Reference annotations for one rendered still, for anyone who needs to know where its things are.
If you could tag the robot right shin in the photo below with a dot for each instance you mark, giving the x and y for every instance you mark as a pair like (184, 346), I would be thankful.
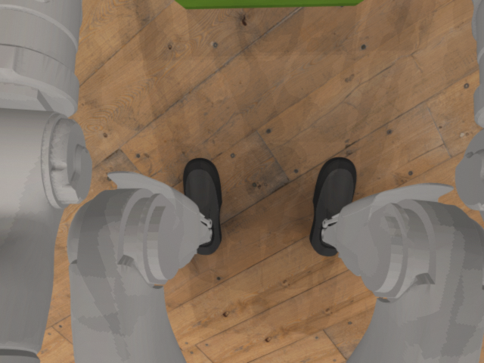
(344, 234)

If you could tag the robot right foot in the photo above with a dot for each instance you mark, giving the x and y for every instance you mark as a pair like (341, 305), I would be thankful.
(335, 188)

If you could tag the left robot upper arm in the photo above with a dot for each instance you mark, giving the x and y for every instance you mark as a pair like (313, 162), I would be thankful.
(44, 167)

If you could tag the right robot upper arm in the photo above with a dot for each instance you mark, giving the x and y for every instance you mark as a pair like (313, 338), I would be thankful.
(469, 175)

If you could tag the left robot forearm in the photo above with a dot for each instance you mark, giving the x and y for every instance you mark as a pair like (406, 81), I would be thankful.
(39, 40)

